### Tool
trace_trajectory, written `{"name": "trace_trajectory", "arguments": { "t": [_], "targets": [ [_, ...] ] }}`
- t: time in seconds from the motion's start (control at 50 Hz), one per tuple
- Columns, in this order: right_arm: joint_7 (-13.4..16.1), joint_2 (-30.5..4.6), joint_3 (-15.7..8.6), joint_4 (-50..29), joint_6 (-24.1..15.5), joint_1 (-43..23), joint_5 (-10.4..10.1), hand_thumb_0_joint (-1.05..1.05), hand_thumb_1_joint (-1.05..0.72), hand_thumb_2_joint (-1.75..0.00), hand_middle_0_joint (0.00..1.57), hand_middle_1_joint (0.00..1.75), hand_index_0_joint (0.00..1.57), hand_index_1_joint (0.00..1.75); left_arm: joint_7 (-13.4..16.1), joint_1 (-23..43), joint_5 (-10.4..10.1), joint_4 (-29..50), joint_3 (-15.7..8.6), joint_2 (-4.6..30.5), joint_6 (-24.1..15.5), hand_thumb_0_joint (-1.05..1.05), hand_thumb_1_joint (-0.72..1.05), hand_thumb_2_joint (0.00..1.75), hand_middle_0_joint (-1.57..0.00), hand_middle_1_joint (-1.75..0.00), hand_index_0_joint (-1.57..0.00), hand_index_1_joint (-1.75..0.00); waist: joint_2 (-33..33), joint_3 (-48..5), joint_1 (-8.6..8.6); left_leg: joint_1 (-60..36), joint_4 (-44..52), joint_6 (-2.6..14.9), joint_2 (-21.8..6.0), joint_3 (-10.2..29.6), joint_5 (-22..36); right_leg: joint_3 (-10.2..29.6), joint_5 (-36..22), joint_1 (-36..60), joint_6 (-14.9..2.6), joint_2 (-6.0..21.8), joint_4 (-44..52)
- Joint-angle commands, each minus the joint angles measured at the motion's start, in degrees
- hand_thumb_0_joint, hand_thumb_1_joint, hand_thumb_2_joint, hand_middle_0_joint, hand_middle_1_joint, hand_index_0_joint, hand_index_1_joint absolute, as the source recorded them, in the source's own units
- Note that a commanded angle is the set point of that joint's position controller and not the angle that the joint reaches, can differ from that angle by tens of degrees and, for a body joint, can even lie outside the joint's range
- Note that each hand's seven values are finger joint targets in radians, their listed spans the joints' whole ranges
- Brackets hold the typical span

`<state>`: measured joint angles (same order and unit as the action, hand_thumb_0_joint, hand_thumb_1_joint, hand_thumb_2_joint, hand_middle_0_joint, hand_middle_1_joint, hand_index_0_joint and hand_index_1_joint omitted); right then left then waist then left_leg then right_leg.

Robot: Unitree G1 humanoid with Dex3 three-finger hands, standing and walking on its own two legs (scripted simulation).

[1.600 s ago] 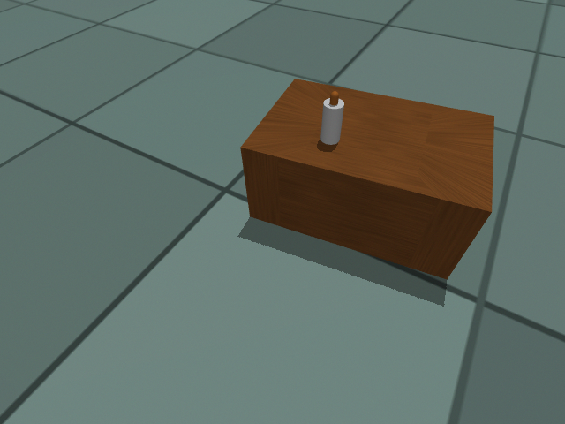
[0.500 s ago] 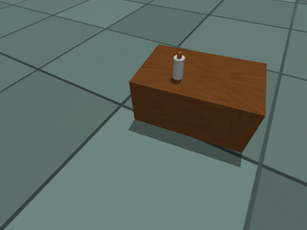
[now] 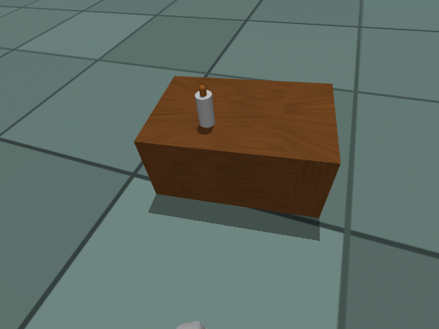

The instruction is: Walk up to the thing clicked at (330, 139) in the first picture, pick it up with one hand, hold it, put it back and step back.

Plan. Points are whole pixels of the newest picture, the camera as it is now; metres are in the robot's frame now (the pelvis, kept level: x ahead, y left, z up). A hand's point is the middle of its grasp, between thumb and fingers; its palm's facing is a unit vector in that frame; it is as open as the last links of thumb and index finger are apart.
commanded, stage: walk up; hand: left
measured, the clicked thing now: (204, 105) +1.06 +0.15 -0.24
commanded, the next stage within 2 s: none
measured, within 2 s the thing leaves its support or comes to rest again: neither
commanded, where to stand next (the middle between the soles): +0.54 +0.05 m, yaw -11 degrees
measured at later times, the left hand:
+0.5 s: hand (122, 239) +0.35 +0.29 -0.12, palm faces -0.23 -0.88 -0.41, open 7.4 cm
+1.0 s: hand (115, 209) +0.46 +0.36 -0.16, palm faces -0.23 -0.87 -0.44, open 7.4 cm
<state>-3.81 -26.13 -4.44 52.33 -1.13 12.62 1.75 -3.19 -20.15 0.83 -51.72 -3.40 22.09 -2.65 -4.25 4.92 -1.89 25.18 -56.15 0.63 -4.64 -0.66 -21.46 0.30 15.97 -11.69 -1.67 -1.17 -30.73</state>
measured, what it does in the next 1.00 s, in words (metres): walks ahead: left foot, then right foot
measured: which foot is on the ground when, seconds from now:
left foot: up 0.00-0.16, down 0.18-0.56, up 0.58-0.94, down 0.96-1.00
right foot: down 0.00-0.20, up 0.22-0.52, down 0.54-0.98, up 1.00-1.00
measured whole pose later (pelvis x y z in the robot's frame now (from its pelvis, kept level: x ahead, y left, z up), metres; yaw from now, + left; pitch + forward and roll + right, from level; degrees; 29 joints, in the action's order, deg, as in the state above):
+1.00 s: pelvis +0.39 +0.07 -0.02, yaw -11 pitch -3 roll +0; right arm -4.9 -25.4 -5.5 45.6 -2.4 14.3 2.4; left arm 0.0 -22.5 0.7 -49.6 -2.2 26.2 -3.9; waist 0.3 4.9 -0.8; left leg 24.2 -41.3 -0.1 -3.9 -3.6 -14.4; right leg 5.0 26.7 -16.7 -0.9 4.1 -50.1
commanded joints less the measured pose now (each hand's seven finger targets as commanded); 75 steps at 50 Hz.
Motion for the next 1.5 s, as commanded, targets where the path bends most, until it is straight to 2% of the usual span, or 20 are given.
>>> {"name": "trace_trajectory", "arguments": {
  "t": [0.0,0.14,0.16,0.18,0.2,0.3,0.44,0.52,0.54,0.56,0.7,0.84,0.92,0.96,0.98,1.06,1.22,1.28,1.34,1.48],
  "targets": [
    [-0.4,-9.3,-3.1,-6.5,-1.5,0.2,0.5,0.00,-0.90,-0.90,0.20,0.30,0.20,0.30,1.3,1.8,-0.3,6.6,-5.1,17.9,-2.6,0.00,0.90,0.90,-0.20,-0.30,-0.20,-0.30,11.2,1.0,0.62,2.6,9.5,-1.04,-2.1,1.7,3.1,17.9,14.0,-3.3,-10.66,13.3,17.0],
    [0.5,-10.7,-4.9,-5.9,-3.8,9.6,0.5,0.00,-0.90,-0.90,0.20,0.30,0.20,0.30,1.6,3.6,0.3,9.0,-3.3,14.9,-2.8,0.00,0.90,0.90,-0.20,-0.30,-0.20,-0.30,3.8,-4.7,7.91,-25.8,23.7,1.36,2.3,-2.1,6.8,9.0,-5.3,-15.7,-5.92,8.3,-6.0],
    [1.2,-14.4,-6.2,-4.9,-4.3,16.3,1.1,0.00,-0.90,-0.90,0.20,0.30,0.20,0.30,1.8,0.7,-0.1,9.1,-2.1,10.7,-2.8,0.00,0.90,0.90,-0.20,-0.30,-0.20,-0.30,-9.6,-7.8,10.79,-31.6,32.4,3.86,-4.3,8.7,-7.1,3.2,-5.5,-20.9,-3.87,2.0,-25.6],
    [1.4,-17.6,-6.5,-6.7,-4.6,15.1,0.6,0.00,-0.90,-0.90,0.20,0.30,0.20,0.30,2.2,-1.1,-1.0,9.2,-1.6,9.2,-2.7,0.00,0.90,0.90,-0.20,-0.30,-0.20,-0.30,-15.3,-6.0,8.69,-31.4,45.5,8.69,-19.5,37.9,-18.1,1.9,13.2,-31.8,-1.19,-5.6,-36.3],
    [1.1,-18.6,-6.6,-8.0,-4.4,9.5,-1.1,0.00,-0.90,-0.90,0.20,0.30,0.20,0.30,3.0,-1.9,-0.2,7.8,-2.5,15.1,-2.5,0.00,0.90,0.90,-0.20,-0.30,-0.20,-0.30,-6.8,-4.1,5.88,-22.8,46.6,13.17,-22.0,41.0,-23.6,7.7,14.1,-28.4,-1.76,-0.4,-40.7],
    [1.5,-12.1,-3.7,-9.4,-4.4,5.0,-0.8,0.00,-0.90,-0.90,0.20,0.30,0.20,0.30,1.3,-2.7,-1.0,4.4,-2.5,13.9,-2.3,0.00,0.90,0.90,-0.20,-0.30,-0.20,-0.30,-5.4,-0.9,3.14,-14.3,41.6,11.26,-11.4,10.9,2.9,3.3,4.8,-20.1,0.57,4.6,-27.6],
    [1.0,-12.4,-3.5,-10.9,-3.5,6.1,-0.5,0.00,-0.90,-0.90,0.20,0.30,0.20,0.30,0.4,4.6,-0.5,7.3,-2.5,11.4,-2.8,0.00,0.90,0.90,-0.20,-0.30,-0.20,-0.30,-4.9,-3.3,4.04,-14.9,34.2,11.34,-9.7,1.7,17.5,-3.5,-1.6,-10.0,0.23,2.3,-6.4],
    [1.0,-6.6,-1.2,-12.7,-2.5,6.6,-1.1,0.00,-0.90,-0.90,0.20,0.30,0.20,0.30,2.1,-7.3,-0.2,4.0,-5.5,17.1,-3.8,0.00,0.90,0.90,-0.20,-0.30,-0.20,-0.30,13.3,-9.1,-3.80,2.2,5.6,4.71,-2.3,-5.5,7.5,6.6,2.7,16.7,-3.56,5.2,5.2],
    [0.9,-4.2,-0.2,-13.6,-2.2,8.6,-1.1,0.00,-0.90,-0.90,0.20,0.30,0.20,0.30,2.8,-8.7,-0.2,5.6,-6.5,22.3,-4.3,0.00,0.90,0.90,-0.20,-0.30,-0.20,-0.30,21.3,-10.3,-3.14,13.0,-7.4,1.50,3.6,-4.2,-9.5,35.6,11.1,20.1,-9.60,22.4,13.2],
    [1.6,-10.4,-2.1,-12.4,-1.1,6.6,-0.5,0.00,-0.90,-0.90,0.20,0.30,0.20,0.30,2.7,-5.7,-0.9,6.2,-6.1,23.4,-4.0,0.00,0.90,0.90,-0.20,-0.30,-0.20,-0.30,13.7,-6.7,-2.51,13.9,-11.5,1.24,1.4,2.5,-12.1,41.9,15.4,12.8,-14.96,26.0,14.7],
    [0.5,-9.2,-2.6,-8.3,-0.7,8.7,-0.4,0.00,-0.90,-0.90,0.20,0.30,0.20,0.30,3.2,-1.0,-1.3,7.8,-4.3,17.8,-4.5,0.00,0.90,0.90,-0.20,-0.30,-0.20,-0.30,13.0,-3.0,1.05,8.7,-1.5,-0.22,-2.0,2.2,1.3,15.7,-12.5,2.7,-11.88,14.9,10.0],
    [-1.1,-8.7,-3.9,-10.9,-0.8,1.1,0.3,0.00,-0.90,-0.90,0.20,0.30,0.20,0.30,3.7,-0.1,-0.3,8.7,-4.4,20.4,-4.6,0.00,0.90,0.90,-0.20,-0.30,-0.20,-0.30,12.9,-0.5,0.78,-0.3,11.8,-0.27,-2.4,0.1,5.8,12.9,5.0,-8.9,-10.90,14.1,10.0],
    [-0.4,-10.8,-5.4,-6.8,-2.0,13.3,0.3,0.00,-0.90,-0.90,0.20,0.30,0.20,0.30,3.9,1.7,0.2,8.8,-2.7,16.5,-3.8,0.00,0.90,0.90,-0.20,-0.30,-0.20,-0.30,2.9,-7.0,8.48,-24.2,23.1,1.89,2.7,-3.2,3.2,6.5,-4.3,-17.0,-6.15,9.7,-11.2],
    [0.7,-18.3,-6.8,-8.5,-2.7,15.3,0.3,0.00,-0.90,-0.90,0.20,0.30,0.20,0.30,4.4,-2.5,-1.2,8.8,-0.7,10.9,-3.4,0.00,0.90,0.90,-0.20,-0.30,-0.20,-0.30,-16.1,-5.7,8.16,-27.6,42.6,8.86,-18.4,34.3,-9.8,0.3,14.1,-33.7,-0.81,-3.3,-37.0],
    [0.6,-19.2,-7.0,-9.1,-2.4,11.7,-1.5,0.00,-0.90,-0.90,0.20,0.30,0.20,0.30,5.3,-1.0,-0.6,7.3,-1.8,16.4,-3.1,0.00,0.90,0.90,-0.20,-0.30,-0.20,-0.30,-8.2,-4.2,6.46,-20.6,41.7,14.80,-22.1,37.0,-10.6,4.4,15.5,-31.5,-1.64,1.1,-41.9],
    [1.9,-12.6,-3.6,-9.7,-3.0,4.4,-1.6,0.00,-0.90,-0.90,0.20,0.30,0.20,0.30,3.4,-4.7,-1.1,2.3,-2.3,15.5,-2.5,0.00,0.90,0.90,-0.20,-0.30,-0.20,-0.30,-5.4,0.3,1.34,-8.9,38.6,10.69,-11.3,12.1,3.7,2.2,5.0,-20.8,-0.57,6.0,-31.9],
    [3.6,-11.0,-1.2,-8.7,-2.6,2.9,-1.9,0.00,-0.90,-0.90,0.20,0.30,0.20,0.30,3.4,1.4,-0.5,2.7,-1.8,10.2,0.1,0.00,0.90,0.90,-0.20,-0.30,-0.20,-0.30,-3.9,-5.4,1.08,-9.4,26.7,10.66,-11.7,5.2,39.2,-2.3,0.1,-7.1,-0.45,3.1,-12.6],
    [4.1,-9.2,-0.1,-8.0,-1.7,1.8,-2.8,0.00,-0.90,-0.90,0.20,0.30,0.20,0.30,3.7,2.7,-0.2,2.2,-2.1,11.2,-0.2,0.00,0.90,0.90,-0.20,-0.30,-0.20,-0.30,-0.5,-8.7,-0.17,-9.0,18.9,6.03,-8.0,3.1,33.0,-0.8,-9.2,1.5,-2.42,2.8,0.7],
    [4.9,-6.6,0.8,-5.3,-0.9,3.8,-3.0,0.00,-0.90,-0.90,0.20,0.30,0.20,0.30,3.8,10.2,-0.8,3.1,-2.2,16.6,-0.7,0.00,0.90,0.90,-0.20,-0.30,-0.20,-0.30,11.4,-10.4,2.19,-9.2,11.8,1.10,1.6,-0.6,-1.4,19.6,-25.1,-2.1,-13.37,20.0,3.0],
    [4.3,-8.8,1.3,1.0,-2.2,-2.1,-2.5,0.00,-0.90,-0.90,0.20,0.30,0.20,0.30,3.5,14.0,-0.6,-1.3,-0.4,11.7,0.4,0.00,0.90,0.90,-0.20,-0.30,-0.20,-0.30,8.5,-9.1,1.23,-10.6,28.2,3.57,-5.1,5.6,14.5,5.8,-14.7,1.4,-2.25,7.7,0.1]
  ]
}}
